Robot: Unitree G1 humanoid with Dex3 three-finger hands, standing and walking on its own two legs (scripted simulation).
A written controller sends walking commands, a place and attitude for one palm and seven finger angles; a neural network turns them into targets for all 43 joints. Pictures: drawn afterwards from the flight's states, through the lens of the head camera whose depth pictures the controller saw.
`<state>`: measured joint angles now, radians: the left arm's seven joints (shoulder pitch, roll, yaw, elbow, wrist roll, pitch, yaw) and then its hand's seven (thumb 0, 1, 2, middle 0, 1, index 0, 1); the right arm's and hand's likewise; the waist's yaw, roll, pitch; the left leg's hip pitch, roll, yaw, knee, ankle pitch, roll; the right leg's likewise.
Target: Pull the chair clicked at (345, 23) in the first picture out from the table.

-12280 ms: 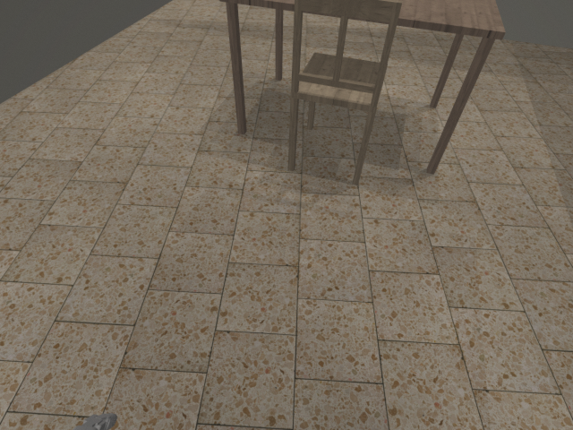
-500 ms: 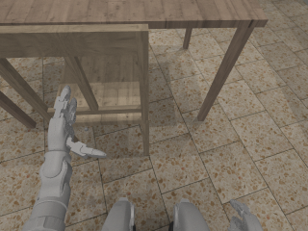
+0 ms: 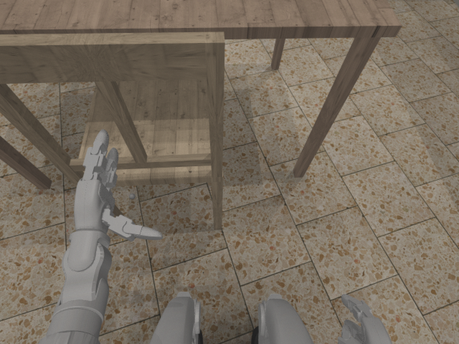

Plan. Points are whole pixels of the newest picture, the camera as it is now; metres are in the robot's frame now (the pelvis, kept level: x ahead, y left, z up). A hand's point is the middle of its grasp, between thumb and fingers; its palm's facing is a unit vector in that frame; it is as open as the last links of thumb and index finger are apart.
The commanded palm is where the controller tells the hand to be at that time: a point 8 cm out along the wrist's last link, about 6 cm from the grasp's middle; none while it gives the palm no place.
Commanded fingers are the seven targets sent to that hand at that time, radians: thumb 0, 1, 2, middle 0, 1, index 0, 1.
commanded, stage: aim the fingers beside a spindle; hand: left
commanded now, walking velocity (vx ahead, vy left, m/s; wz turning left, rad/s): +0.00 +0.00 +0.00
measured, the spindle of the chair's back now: (126, 126) +0.51 +0.22 +0.01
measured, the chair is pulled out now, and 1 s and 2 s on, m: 0.00 0.00 0.00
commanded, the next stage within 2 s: none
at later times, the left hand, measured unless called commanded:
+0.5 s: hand (130, 190) +0.36 +0.18 +0.02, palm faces +0.07 -1.00 -0.03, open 16.9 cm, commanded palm +0.34 +0.23 +0.02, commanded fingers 0.00 -0.50 0.30 -0.06 -0.08 -0.06 -0.08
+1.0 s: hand (133, 189) +0.37 +0.17 +0.02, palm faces +0.08 -1.00 -0.02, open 16.9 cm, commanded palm +0.34 +0.23 +0.03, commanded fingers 0.00 -0.50 0.30 -0.06 -0.08 -0.06 -0.08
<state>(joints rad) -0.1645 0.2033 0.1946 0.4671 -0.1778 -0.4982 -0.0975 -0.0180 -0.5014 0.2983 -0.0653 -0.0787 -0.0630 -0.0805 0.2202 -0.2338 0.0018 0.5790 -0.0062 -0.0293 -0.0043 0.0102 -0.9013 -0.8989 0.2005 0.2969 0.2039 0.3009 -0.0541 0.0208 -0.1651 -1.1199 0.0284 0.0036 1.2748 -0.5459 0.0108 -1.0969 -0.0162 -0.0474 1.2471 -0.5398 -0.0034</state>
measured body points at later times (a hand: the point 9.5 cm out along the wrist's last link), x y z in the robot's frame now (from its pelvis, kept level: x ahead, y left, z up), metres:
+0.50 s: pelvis +0.00 +0.00 +0.00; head +0.11 +0.01 +0.43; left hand +0.36 +0.23 +0.02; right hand +0.14 -0.25 -0.11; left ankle +0.03 +0.11 -0.62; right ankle +0.03 -0.12 -0.62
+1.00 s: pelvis +0.01 +0.00 +0.00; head +0.13 +0.01 +0.43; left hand +0.36 +0.23 +0.02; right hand +0.14 -0.25 -0.11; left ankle +0.03 +0.11 -0.62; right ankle +0.03 -0.12 -0.62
